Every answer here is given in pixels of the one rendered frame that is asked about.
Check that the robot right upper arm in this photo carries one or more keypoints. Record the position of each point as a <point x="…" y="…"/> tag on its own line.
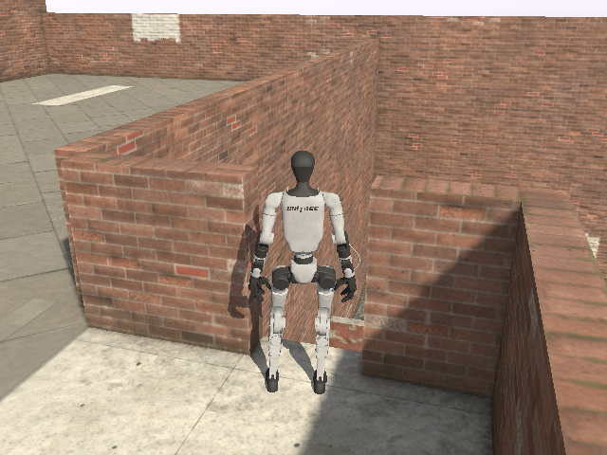
<point x="332" y="201"/>

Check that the robot left upper arm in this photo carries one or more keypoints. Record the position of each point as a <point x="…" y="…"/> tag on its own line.
<point x="273" y="201"/>

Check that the robot torso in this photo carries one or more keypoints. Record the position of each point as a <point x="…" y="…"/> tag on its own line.
<point x="303" y="230"/>

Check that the robot right hand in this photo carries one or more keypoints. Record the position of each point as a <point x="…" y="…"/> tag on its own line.
<point x="350" y="289"/>

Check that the left robot forearm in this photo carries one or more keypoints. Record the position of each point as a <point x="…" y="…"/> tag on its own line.
<point x="259" y="258"/>

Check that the right robot forearm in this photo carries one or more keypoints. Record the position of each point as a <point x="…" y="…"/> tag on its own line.
<point x="345" y="258"/>

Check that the robot left hand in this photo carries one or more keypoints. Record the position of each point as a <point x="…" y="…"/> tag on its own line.
<point x="254" y="287"/>

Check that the robot head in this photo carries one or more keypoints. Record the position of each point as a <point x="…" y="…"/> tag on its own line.
<point x="302" y="164"/>

